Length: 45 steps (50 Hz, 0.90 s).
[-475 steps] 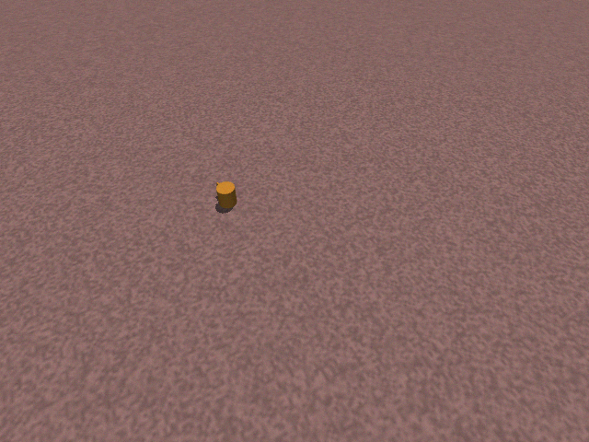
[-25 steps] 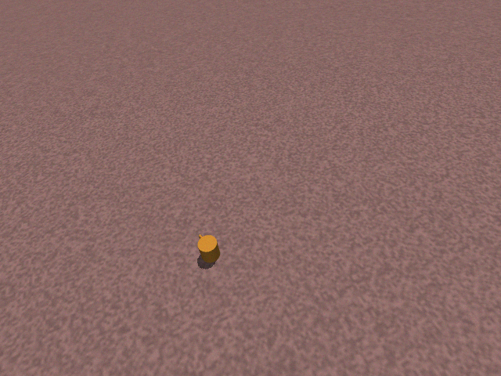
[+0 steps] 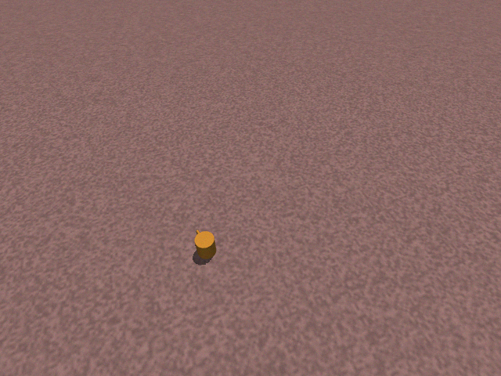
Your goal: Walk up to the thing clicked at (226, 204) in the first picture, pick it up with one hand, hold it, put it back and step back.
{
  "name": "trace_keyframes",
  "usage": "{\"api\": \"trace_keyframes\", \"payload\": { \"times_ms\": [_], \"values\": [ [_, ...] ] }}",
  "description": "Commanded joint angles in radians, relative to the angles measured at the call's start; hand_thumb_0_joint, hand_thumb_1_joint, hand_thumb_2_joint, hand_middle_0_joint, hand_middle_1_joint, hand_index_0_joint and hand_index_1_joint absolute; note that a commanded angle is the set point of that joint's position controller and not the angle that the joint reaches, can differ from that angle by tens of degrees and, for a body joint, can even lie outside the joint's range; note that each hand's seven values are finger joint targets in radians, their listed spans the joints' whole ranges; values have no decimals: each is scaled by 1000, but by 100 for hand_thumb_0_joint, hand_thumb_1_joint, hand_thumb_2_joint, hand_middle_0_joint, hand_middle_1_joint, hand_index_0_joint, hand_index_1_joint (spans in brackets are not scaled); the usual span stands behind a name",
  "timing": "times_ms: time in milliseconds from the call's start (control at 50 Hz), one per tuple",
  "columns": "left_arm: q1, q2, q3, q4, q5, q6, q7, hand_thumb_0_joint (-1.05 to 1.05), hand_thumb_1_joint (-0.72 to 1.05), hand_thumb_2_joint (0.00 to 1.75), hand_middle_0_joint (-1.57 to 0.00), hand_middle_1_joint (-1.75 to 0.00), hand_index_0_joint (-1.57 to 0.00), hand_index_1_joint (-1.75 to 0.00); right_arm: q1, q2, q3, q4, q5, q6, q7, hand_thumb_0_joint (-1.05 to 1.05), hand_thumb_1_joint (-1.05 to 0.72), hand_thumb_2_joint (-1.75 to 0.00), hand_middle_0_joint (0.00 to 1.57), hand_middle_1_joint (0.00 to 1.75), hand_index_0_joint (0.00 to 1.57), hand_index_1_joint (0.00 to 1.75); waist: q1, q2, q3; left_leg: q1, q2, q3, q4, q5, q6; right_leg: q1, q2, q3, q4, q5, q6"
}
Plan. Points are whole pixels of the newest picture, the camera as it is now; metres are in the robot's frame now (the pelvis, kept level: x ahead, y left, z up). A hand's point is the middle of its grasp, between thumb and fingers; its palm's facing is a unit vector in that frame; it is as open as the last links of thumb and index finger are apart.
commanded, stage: walk up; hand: left
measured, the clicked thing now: (203, 242) +0.79 +0.26 -0.71
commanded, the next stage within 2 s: stand in 0.60 s
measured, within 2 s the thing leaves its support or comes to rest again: neither
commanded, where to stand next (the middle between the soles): +0.38 +0.02 m, yaw -1 degrees
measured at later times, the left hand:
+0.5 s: hand out of the picture +0.12 +0.29 -0.14, palm faces +0.03 -0.93 -0.35, open 7.4 cm
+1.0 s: hand out of the picture +0.07 +0.26 -0.14, palm faces -0.03 -0.94 -0.34, open 7.4 cm
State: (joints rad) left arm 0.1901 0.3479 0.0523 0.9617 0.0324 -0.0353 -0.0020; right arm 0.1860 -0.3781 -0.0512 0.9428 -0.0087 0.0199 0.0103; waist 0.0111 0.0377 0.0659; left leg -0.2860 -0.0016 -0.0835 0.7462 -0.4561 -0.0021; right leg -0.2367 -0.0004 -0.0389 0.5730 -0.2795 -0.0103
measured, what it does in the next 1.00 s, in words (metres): stands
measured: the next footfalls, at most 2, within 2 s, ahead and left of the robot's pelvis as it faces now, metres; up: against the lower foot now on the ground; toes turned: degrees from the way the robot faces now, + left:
left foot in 1.90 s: +0.15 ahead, +0.17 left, +0.00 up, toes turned +5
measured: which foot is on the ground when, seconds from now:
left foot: down 0.00-1.00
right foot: down 0.00-1.00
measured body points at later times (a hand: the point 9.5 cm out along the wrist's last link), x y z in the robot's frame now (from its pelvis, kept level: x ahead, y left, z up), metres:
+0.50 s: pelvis +0.02 +0.03 +0.01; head +0.04 +0.03 +0.46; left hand +0.12 +0.34 -0.11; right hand +0.13 -0.26 -0.11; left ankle +0.01 +0.14 -0.73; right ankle +0.02 -0.12 -0.73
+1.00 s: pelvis +0.00 +0.00 +0.02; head +0.01 +0.00 +0.47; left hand +0.07 +0.30 -0.11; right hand +0.08 -0.30 -0.12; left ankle +0.01 +0.14 -0.73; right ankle +0.02 -0.12 -0.73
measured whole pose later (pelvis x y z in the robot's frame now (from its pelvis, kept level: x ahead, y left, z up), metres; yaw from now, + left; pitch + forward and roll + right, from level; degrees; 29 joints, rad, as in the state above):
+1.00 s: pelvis +0.00 +0.00 +0.02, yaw +0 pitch -3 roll +0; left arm 0.11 0.35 0.00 1.14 0.01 -0.02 -0.01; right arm 0.09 -0.35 -0.02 1.14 -0.01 -0.01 0.02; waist 0.00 0.01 0.07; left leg -0.10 0.02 -0.03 0.31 -0.16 -0.03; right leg -0.13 -0.03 -0.02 0.34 -0.16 0.01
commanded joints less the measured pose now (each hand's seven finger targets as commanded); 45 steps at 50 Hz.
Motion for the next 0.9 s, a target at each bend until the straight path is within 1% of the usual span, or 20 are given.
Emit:
{"api": "trace_keyframes", "payload": {
  "times_ms": [0, 40, 60, 100, 120, 140, 160, 180, 220, 240, 280, 300, 360, 400, 560, 580, 640, 700, 860, 880],
  "values": [
    [-119, 276, 65, -98, -1, -33, 24, 0, 90, 90, -20, -30, -20, -30, 20, -176, -41, -33, 0, -27, -10, 0, -90, -90, 20, 30, 20, 30, -22, -125, 21, -44, 21, -24, -7, -34, 15, -48, -295, 331, -271, -52, -177],
    [-90, 269, 63, -66, -5, -37, 22, 0, 90, 90, -20, -30, -20, -30, 13, -155, -34, -24, -8, -35, -8, 0, -90, -90, 20, 30, 20, 30, -3, -183, -20, -39, 25, 13, -83, 18, 13, 32, -257, 262, -222, 94, -143],
    [-90, 272, 61, -62, -8, -34, 19, 0, 90, 90, -20, -30, -20, -30, 12, -149, -30, -22, -10, -39, -7, 0, -90, -90, 20, 30, 20, 30, -5, -191, -34, 6, 18, 37, -150, 48, 13, 28, -245, 236, -190, 182, -132],
    [-110, 257, 52, -63, -19, -21, 16, 0, 90, 90, -20, -30, -20, -30, 48, -151, -34, 4, -16, -48, -13, 0, -90, -90, 20, 30, 20, 30, -34, -174, -80, 138, 18, 33, -354, 265, 16, 15, -205, 163, -90, 351, -83],
    [-105, 227, 46, -67, -28, -17, 17, 0, 90, 90, -20, -30, -20, -30, 46, -183, -45, 9, -22, -54, -17, 0, -90, -90, 20, 30, 20, 30, -29, -117, -121, 191, 83, -45, -367, 455, 41, 15, -157, 108, -11, 383, -41],
    [-100, 193, 38, -66, -39, -14, 18, 0, 90, 90, -20, -30, -20, -30, 13, -218, -51, 4, -23, -58, -19, 0, -90, -90, 20, 30, 20, 30, -6, -33, -139, 176, 182, -166, -372, 568, 83, 3, -80, 52, 43, 273, -1],
    [-99, 195, 39, -47, -46, -7, 18, 0, 90, 90, -20, -30, -20, -30, -73, -242, -49, -11, -14, -58, -16, 0, -90, -90, 20, 30, 20, 30, 22, 5, -106, 91, 209, -176, -364, 508, 136, 35, -34, 25, 13, 51, 8],
    [-84, 199, 35, -25, -40, -6, 21, 0, 90, 90, -20, -30, -20, -30, -117, -237, -46, -14, -11, -55, -12, 0, -90, -90, 20, 30, 20, 30, 31, 30, -90, 48, 218, -165, -358, 470, 143, 87, -46, 34, -32, 2, 2],
    [-89, 212, 35, -12, -34, -14, 19, 0, 90, 90, -20, -30, -20, -30, -125, -198, -31, -5, -5, -51, -11, 0, -90, -90, 20, 30, 20, 30, 27, 17, -105, 67, 151, -74, -341, 485, 83, 124, -79, 59, -90, 137, -11],
    [-87, 221, 34, -5, -35, -16, 19, 0, 90, 90, -20, -30, -20, -30, -111, -194, -27, 1, -5, -52, -15, 0, -90, -90, 20, 30, 20, 30, 16, 33, -112, 71, 129, -54, -332, 518, 62, 143, -95, 75, -93, 227, -18],
    [-97, 225, 28, 3, -38, -14, 19, 0, 90, 90, -20, -30, -20, -30, -105, -189, -25, 21, -2, -51, -18, 0, -90, -90, 20, 30, 20, 30, 6, 51, -127, 82, 119, -49, -346, 525, 44, 156, -103, 74, -94, 271, -21],
    [-100, 221, 25, 13, -39, -12, 20, 0, 90, 90, -20, -30, -20, -30, -120, -186, -23, 28, -1, -49, -17, 0, -90, -90, 20, 30, 20, 30, 11, 52, -126, 92, 123, -57, -357, 511, 46, 153, -100, 69, -100, 257, -16],
    [-116, 221, 21, 26, -37, -9, 22, 0, 90, 90, -20, -30, -20, -30, -124, -184, -23, 43, 1, -46, -18, 0, -90, -90, 20, 30, 20, 30, 4, 26, -153, 146, 126, -41, -346, 606, 47, 154, -101, 61, -115, 291, -17],
    [-118, 221, 19, 38, -36, -9, 22, 0, 90, 90, -20, -30, -20, -30, -137, -177, -21, 50, 4, -46, -17, 0, -90, -90, 20, 30, 20, 30, 6, 12, -153, 156, 127, -35, -353, 612, 45, 165, -107, 65, -126, 306, -13],
    [-147, 220, 19, 66, -27, -8, 18, 0, 90, 90, -20, -30, -20, -30, -187, -161, -17, 70, -3, -40, -12, 0, -90, -90, 20, 30, 20, 30, 3, -31, -89, 118, 108, -29, -407, 417, 32, 158, -118, 84, -204, 239, -5],
    [-143, 200, -3, 82, -23, -4, 13, 0, 90, 90, -20, -30, -20, -30, -165, -167, -12, 78, 3, -46, -11, 0, -90, -90, 20, 30, 20, 30, -13, -40, -81, 141, 120, -39, -444, 440, 30, 146, -129, 96, -228, 253, -4],
    [-149, 209, -2, 85, -23, -4, 11, 0, 90, 90, -20, -30, -20, -30, -173, -171, -12, 89, 1, -53, -10, 0, -90, -90, 20, 30, 20, 30, -9, -36, -80, 168, 121, -33, -452, 468, 21, 141, -128, 96, -246, 250, -1],
    [-145, 211, -5, 94, -24, -7, 12, 0, 90, 90, -20, -30, -20, -30, -176, -175, -11, 97, 2, -56, -10, 0, -90, -90, 20, 30, 20, 30, -7, -27, -119, 205, 128, -25, -452, 522, 21, 170, -136, 97, -253, 297, -2],
    [-143, 220, -11, 108, -20, -7, 9, 0, 90, 90, -20, -30, -20, -30, -174, -169, -6, 115, 1, -49, -6, 0, -90, -90, 20, 30, 20, 30, -12, -48, -81, 183, 116, -16, -483, 344, 9, 125, -132, 114, -308, 151, -2],
    [-141, 224, -12, 108, -21, -8, 8, 0, 90, 90, -20, -30, -20, -30, -165, -171, -4, 118, 0, -49, -5, 0, -90, -90, 20, 30, 20, 30, -14, -44, -96, 195, 117, -11, -481, 343, 12, 127, -138, 121, -306, 167, -5]
  ]
}}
